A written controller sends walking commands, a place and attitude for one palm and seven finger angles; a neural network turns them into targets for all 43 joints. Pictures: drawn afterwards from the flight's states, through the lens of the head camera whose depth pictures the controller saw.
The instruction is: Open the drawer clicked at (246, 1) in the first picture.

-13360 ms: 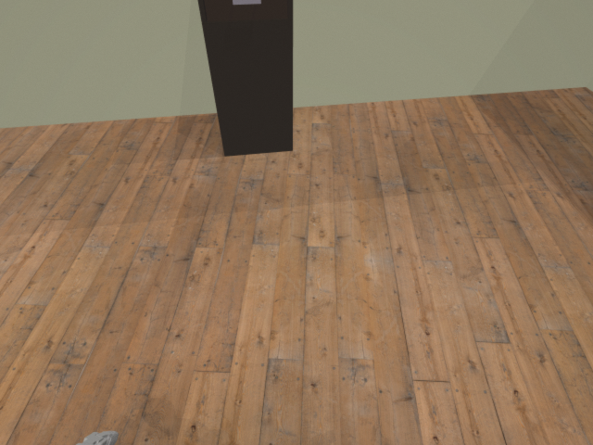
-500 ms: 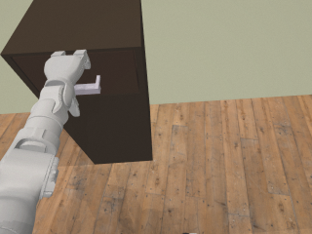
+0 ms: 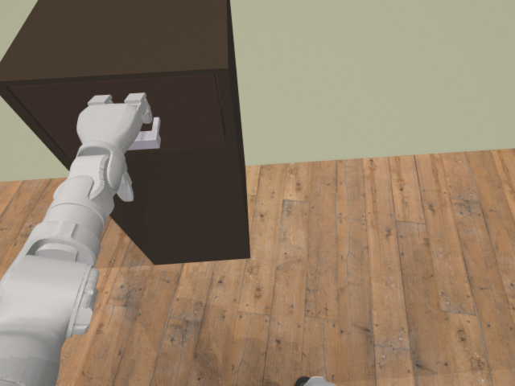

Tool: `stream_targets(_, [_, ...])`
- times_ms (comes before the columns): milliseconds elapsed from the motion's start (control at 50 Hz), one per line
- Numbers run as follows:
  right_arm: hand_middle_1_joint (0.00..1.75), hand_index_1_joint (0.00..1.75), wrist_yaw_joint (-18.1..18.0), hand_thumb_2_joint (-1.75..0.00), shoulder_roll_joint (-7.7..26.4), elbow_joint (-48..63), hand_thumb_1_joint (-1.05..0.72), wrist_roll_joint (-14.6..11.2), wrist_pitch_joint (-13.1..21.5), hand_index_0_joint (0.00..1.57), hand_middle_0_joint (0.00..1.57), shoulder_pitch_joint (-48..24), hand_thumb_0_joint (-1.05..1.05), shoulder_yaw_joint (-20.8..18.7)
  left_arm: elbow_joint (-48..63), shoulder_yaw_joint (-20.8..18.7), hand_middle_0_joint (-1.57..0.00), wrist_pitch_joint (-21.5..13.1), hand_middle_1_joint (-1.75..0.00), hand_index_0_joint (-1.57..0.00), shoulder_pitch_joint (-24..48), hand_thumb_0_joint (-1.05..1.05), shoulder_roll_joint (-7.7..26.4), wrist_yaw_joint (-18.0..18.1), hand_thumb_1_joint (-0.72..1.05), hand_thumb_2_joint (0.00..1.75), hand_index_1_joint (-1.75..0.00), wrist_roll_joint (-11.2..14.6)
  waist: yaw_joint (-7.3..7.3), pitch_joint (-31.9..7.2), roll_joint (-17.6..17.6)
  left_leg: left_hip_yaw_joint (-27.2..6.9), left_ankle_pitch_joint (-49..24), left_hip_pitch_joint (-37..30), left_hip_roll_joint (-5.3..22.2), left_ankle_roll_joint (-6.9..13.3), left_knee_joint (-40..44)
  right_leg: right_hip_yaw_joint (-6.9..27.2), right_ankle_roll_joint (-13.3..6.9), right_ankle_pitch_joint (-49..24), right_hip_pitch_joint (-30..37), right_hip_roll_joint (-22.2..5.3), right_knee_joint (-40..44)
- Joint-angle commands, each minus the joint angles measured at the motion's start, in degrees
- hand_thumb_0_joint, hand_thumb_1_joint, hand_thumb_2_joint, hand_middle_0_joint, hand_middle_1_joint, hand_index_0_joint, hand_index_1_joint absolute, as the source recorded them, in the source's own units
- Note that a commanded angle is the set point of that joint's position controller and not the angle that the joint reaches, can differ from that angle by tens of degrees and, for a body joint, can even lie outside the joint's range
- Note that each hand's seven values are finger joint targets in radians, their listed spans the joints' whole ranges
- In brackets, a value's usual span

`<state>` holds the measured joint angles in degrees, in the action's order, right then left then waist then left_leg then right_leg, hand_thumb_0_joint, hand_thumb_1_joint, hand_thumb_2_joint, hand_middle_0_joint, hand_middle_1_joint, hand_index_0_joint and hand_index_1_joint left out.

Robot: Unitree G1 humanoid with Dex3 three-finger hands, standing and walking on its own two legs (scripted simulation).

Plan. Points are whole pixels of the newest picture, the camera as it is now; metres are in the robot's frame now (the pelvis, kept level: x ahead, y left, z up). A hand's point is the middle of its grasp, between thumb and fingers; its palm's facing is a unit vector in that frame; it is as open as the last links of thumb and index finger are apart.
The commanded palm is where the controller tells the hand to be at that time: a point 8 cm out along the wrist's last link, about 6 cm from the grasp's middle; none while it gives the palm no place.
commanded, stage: lower the fingers behind the handle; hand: left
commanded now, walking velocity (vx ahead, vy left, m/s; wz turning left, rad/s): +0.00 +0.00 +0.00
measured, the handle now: (129, 132) +0.55 +0.22 +0.03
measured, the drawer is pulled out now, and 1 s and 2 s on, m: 0.00 0.00 0.00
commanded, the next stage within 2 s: lift the fingers back up to retry in 1.18 s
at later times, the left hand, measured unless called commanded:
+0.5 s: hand (132, 149) +0.50 +0.21 +0.04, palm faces -0.02 +0.00 -1.00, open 13.7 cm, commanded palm +0.48 +0.22 +0.08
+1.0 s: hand (132, 154) +0.49 +0.21 +0.04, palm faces +0.00 +0.00 -1.00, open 14.2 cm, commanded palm +0.47 +0.22 +0.06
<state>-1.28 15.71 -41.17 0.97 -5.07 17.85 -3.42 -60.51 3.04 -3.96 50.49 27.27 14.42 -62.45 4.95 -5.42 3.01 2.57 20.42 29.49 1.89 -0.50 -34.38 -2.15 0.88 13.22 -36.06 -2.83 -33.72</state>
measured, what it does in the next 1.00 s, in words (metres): stands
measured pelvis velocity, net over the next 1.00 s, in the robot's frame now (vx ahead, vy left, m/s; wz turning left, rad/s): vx -0.02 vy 0.01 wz -0.02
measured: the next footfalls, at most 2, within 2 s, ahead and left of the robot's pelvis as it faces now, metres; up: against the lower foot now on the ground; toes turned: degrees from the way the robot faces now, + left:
none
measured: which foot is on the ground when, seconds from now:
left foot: down 0.00-1.00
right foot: down 0.00-1.00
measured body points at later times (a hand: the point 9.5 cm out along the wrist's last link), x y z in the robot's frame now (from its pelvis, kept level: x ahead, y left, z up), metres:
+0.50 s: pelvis -0.01 +0.00 -0.01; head +0.10 -0.01 +0.43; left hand +0.50 +0.20 +0.10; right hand +0.00 -0.28 -0.14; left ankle -0.05 +0.12 -0.72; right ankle +0.02 -0.13 -0.72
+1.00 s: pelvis -0.02 +0.01 -0.02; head +0.08 -0.01 +0.42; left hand +0.49 +0.20 +0.09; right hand -0.02 -0.27 -0.15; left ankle -0.05 +0.12 -0.72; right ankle +0.02 -0.13 -0.72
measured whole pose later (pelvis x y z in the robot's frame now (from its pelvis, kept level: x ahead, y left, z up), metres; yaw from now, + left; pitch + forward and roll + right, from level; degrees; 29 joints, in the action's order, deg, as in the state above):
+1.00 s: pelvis -0.02 +0.01 -0.02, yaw -1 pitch +20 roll +0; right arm -0.8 16.4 -40.3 1.0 -4.3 20.0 -2.1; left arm -64.2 2.0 -1.6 54.4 28.9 18.0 -62.8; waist 7.3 -7.4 2.5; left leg 3.8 23.4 41.4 2.1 0.3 -44.8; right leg -0.3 1.4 14.3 -47.8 -2.7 -42.1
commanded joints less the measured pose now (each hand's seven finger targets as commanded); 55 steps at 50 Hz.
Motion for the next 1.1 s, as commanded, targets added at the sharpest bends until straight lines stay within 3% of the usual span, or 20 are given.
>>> stream_targets(0, [0.30, 0.30, -0.76, -0.90, 8.29, 3.33, -0.90, 0.07, 1.16, 0.20, 0.20, 7.03, 0.00, -2.83, 8.67, -3.18, -0.30, 0.54, -1.20, -0.30, 27.83, 0.00, 14.35, 3.54, -0.50, 0.30, -1.20, -0.25, 1.86, -23.60, -1.99, 0.43, -22.83, -4.06, -3.56, 2.27, 1.23, 0.29, -2.09, -18.79, 17.80, 3.84, -0.52])
stream_targets(100, [0.30, 0.30, -0.53, -0.90, 8.56, 3.45, -0.90, 0.36, 1.53, 0.20, 0.20, 7.91, 0.00, -3.01, 8.12, -3.50, -0.30, 0.72, -1.20, -0.30, 27.68, 0.00, 14.53, 3.75, -0.50, 0.30, -1.20, -0.30, 1.59, -26.68, -1.08, 0.52, -23.69, -3.66, -3.56, 2.32, 0.07, 0.59, -2.09, -19.85, 17.87, 3.89, -1.52])
stream_targets(140, [0.30, 0.30, -0.57, -0.90, 9.06, 3.13, -0.90, 0.42, 1.38, 0.20, 0.20, 8.14, 0.00, -2.95, 7.40, -5.45, -0.30, 0.57, -1.20, -0.30, 26.72, 0.00, 17.14, 3.72, -0.50, 0.30, -1.20, -0.18, 1.56, -26.90, -2.63, 0.51, -23.49, -2.14, -3.45, 2.41, -0.41, 0.84, -1.87, -20.48, 18.53, 3.79, -2.02])
stream_targets(240, [0.30, 0.30, -0.55, -0.90, 9.11, 3.20, -0.90, 0.53, 1.47, 0.20, 0.20, 8.20, 0.00, -2.97, 8.60, -5.65, -0.30, 0.04, -1.20, -0.30, 26.09, 0.00, 17.58, 4.31, -0.50, 0.30, -1.20, -0.55, 1.43, -26.83, -1.72, 0.69, -23.03, -0.73, -3.41, 2.42, -0.99, 0.87, -1.85, -20.66, 18.03, 3.71, -2.71])
stream_targets(280, [0.30, 0.30, -0.42, -0.90, 9.20, 2.89, -0.90, 0.49, 1.47, 0.20, 0.20, 8.26, 0.00, -2.93, 6.39, -5.39, -0.30, 0.62, -1.20, -0.30, 23.83, 0.00, 16.91, 4.67, -0.50, 0.30, -1.20, -0.64, 1.36, -25.37, -2.36, 0.71, -21.58, 0.10, -3.47, 2.40, -1.15, 0.65, -1.91, -18.95, 16.65, 3.83, -2.69])
stream_targets(300, [0.30, 0.30, -0.38, -0.90, 9.18, 2.77, -0.90, 0.37, 1.54, 0.20, 0.20, 8.34, 0.00, -2.91, 5.70, -3.57, -0.30, 1.06, -1.20, -0.30, 24.91, 0.00, 15.07, 4.84, -0.50, 0.30, -1.20, -0.69, 2.24, -23.76, -2.09, 0.82, -20.18, 0.46, -3.45, 2.38, -1.08, 0.53, -1.86, -17.73, 15.16, 3.87, -2.25])
stream_targets(340, [0.30, 0.30, -0.28, -0.90, 9.48, 2.20, -0.90, 0.38, 1.52, 0.20, 0.20, 8.83, 0.00, -2.85, 4.37, -3.97, -0.30, 1.71, -1.20, -0.30, 25.73, 0.00, 15.92, 5.21, -0.50, 0.30, -1.20, -0.90, 2.53, -23.57, -2.31, 0.53, -19.60, 0.81, -3.35, 2.38, -1.23, 0.40, -1.89, -16.61, 14.25, 3.90, -2.46])
stream_targets(360, [0.30, 0.30, -0.26, -0.90, 9.53, 2.17, -0.90, 0.44, 1.54, 0.20, 0.20, 8.88, 0.00, -2.82, 4.19, -4.66, -0.30, 2.03, -1.20, -0.30, 25.05, 0.00, 16.58, 5.27, -0.50, 0.30, -1.20, -0.95, 1.93, -24.39, -2.34, 0.62, -20.16, 0.96, -3.42, 2.38, -1.45, 0.50, -1.95, -17.16, 14.72, 3.87, -2.81])
stream_targets(400, [0.30, 0.30, -0.11, -0.90, 9.26, 2.26, -0.90, 0.30, 1.60, 0.20, 0.20, 8.91, 0.00, -2.71, 3.11, -2.39, -0.30, 2.83, -1.20, -0.30, 25.48, 0.00, 14.01, 5.07, -0.50, 0.30, -1.20, -0.91, 2.61, -23.40, -1.48, 0.64, -18.88, 1.05, -3.41, 2.26, -1.40, 0.26, -1.97, -15.75, 13.23, 3.92, -2.57])
stream_targets(420, [0.30, 0.30, -0.17, -0.90, 9.62, 1.97, -0.90, 0.36, 1.52, 0.20, 0.20, 9.08, 0.00, -2.75, 2.09, -3.61, -0.30, 3.01, -1.20, -0.30, 25.46, 0.00, 15.14, 4.99, -0.50, 0.30, -1.20, -0.77, 2.77, -23.60, -3.15, 0.52, -19.12, 1.39, -3.38, 2.44, -1.84, 0.43, -1.98, -15.99, 13.35, 3.99, -2.58])
stream_targets(480, [0.30, 0.30, -0.21, -0.90, 9.81, 2.16, -0.90, 0.17, 1.47, 0.20, 0.20, 9.08, 0.00, -2.24, -0.14, -3.24, -0.30, 3.93, -1.20, -0.30, 23.91, 0.00, 15.51, 4.29, -0.50, 0.30, -1.20, -0.71, 2.48, -22.11, -3.24, 0.56, -16.91, 3.28, -3.43, 2.36, -1.75, 0.34, -1.92, -14.46, 12.56, 3.85, -3.03])
stream_targets(500, [0.30, 0.30, -0.27, -0.90, 9.70, 2.43, -0.90, 0.03, 1.46, 0.20, 0.20, 9.09, 0.00, -2.21, -0.86, -1.69, -0.30, 4.20, -1.20, -0.30, 24.06, 0.00, 13.85, 3.87, -0.50, 0.30, -1.20, -0.79, 3.08, -20.80, -3.61, 0.59, -15.94, 3.71, -3.46, 2.36, -1.87, 0.25, -1.87, -13.54, 11.43, 3.93, -2.89])
stream_targets(540, [0.30, 0.30, -0.38, -0.90, 9.90, 2.47, -0.90, 0.12, 1.45, 0.20, 0.20, 9.57, 0.00, -2.21, -0.33, -2.84, -0.30, 3.84, -1.20, -0.30, 24.27, 0.00, 15.47, 3.57, -0.50, 0.30, -1.20, -0.96, 2.85, -23.10, -3.69, 0.63, -16.55, 3.82, -3.42, 2.49, -2.53, 0.57, -1.81, -14.33, 12.09, 3.84, -3.59])
stream_targets(640, [0.30, 0.30, -0.47, -0.90, 10.09, 3.29, -0.90, -0.02, 1.53, 0.20, 0.20, 9.72, 0.00, -1.96, -2.25, -2.23, -0.30, 3.88, -1.20, -0.30, 21.94, 0.00, 14.99, 2.54, -0.50, 0.30, -1.20, -0.72, 3.25, -20.61, -4.97, 0.86, -13.35, 6.30, -3.40, 2.56, -3.32, 0.57, -1.69, -11.84, 9.96, 3.83, -3.89])
stream_targets(720, [0.30, 0.30, -0.46, -0.90, 10.30, 3.68, -0.90, 0.09, 1.44, 0.20, 0.20, 9.90, 0.00, -1.91, -1.00, -3.77, -0.30, 3.42, -1.20, -0.30, 20.94, 0.00, 16.90, 2.25, -0.50, 0.30, -1.20, -1.20, 2.25, -22.31, -4.13, 0.74, -14.28, 6.95, -3.40, 2.48, -4.43, 0.54, -1.99, -12.31, 9.57, 3.86, -5.26])
stream_targets(780, [0.30, 0.30, -0.32, -0.90, 10.05, 4.26, -0.90, -0.04, 1.43, 0.20, 0.20, 9.73, 0.00, -1.81, -1.13, -2.98, -0.30, 3.60, -1.20, -0.30, 19.34, 0.00, 15.92, 2.40, -0.50, 0.30, -1.20, -1.32, 1.96, -21.07, -3.77, 0.88, -12.53, 8.09, -3.37, 2.41, -4.70, 0.48, -1.96, -10.60, 8.45, 3.89, -5.47])
stream_targets(860, [0.30, 0.30, -0.30, -0.90, 10.05, 4.28, -0.90, -0.03, 1.36, 0.20, 0.20, 9.81, 0.00, -1.95, 0.10, -3.70, -0.30, 3.88, -1.20, -0.30, 20.03, 0.00, 16.84, 2.97, -0.50, 0.30, -1.20, -1.22, 1.85, -22.85, -3.48, 0.65, -12.38, 7.76, -3.37, 2.44, -4.99, 0.60, -1.92, -10.17, 8.79, 3.91, -5.69])
stream_targets(940, [0.30, 0.30, -0.23, -0.90, 9.92, 4.07, -0.90, -0.03, 1.54, 0.20, 0.20, 9.80, 0.00, -2.06, 0.91, -2.54, -0.30, 4.08, -1.20, -0.30, 21.99, 0.00, 15.23, 3.37, -0.50, 0.30, -1.20, -0.93, 2.57, -22.29, -2.11, 0.39, -11.83, 6.45, -3.11, 2.39, -4.66, 0.39, -1.94, -8.68, 7.30, 3.93, -5.19])
stream_targets(1020, [0.30, 0.30, -0.61, -0.90, 10.23, 3.85, -0.90, -0.32, 1.57, 0.20, 0.20, 9.71, 0.00, -1.69, 0.33, -3.39, -0.30, 4.29, -1.20, -0.30, 23.69, 0.00, 17.08, 3.19, -0.50, 0.30, -1.20, -0.56, 3.09, -21.41, -4.64, 0.21, -9.84, 8.14, -3.32, 2.65, -4.52, 0.66, -1.79, -7.61, 7.93, 3.91, -4.80])
stream_targets(1080, [0.30, 0.30, -0.72, -0.90, 10.20, 3.75, -0.90, -0.18, 1.72, 0.20, 0.20, 9.90, 0.00, -1.62, -0.53, -3.25, -0.30, 4.11, -1.20, -0.30, 22.94, 0.00, 17.02, 3.13, -0.50, 0.30, -1.20, -0.74, 2.93, -21.53, -4.20, 0.15, -9.54, 8.14, -3.26, 2.61, -4.46, 0.54, -1.74, -7.16, 7.53, 3.82, -5.04])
